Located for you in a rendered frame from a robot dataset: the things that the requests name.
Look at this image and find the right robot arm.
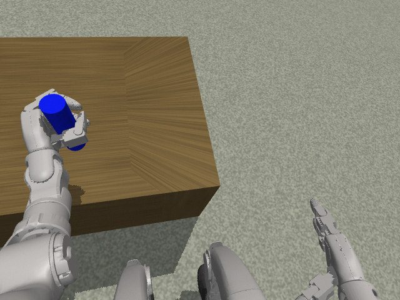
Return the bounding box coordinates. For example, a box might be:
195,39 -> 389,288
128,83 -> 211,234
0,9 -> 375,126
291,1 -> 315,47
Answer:
337,280 -> 380,300

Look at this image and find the left robot hand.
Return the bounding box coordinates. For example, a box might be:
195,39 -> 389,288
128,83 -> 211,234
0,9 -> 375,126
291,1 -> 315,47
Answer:
20,89 -> 91,154

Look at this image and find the left robot arm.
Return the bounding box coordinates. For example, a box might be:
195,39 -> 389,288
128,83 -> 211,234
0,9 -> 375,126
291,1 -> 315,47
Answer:
0,149 -> 79,300

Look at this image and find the can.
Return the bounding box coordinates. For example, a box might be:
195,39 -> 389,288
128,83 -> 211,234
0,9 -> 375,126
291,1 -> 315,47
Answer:
39,94 -> 86,151

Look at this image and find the right robot hand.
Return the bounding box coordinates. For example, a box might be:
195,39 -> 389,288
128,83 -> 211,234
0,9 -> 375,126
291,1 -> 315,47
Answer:
295,198 -> 366,300

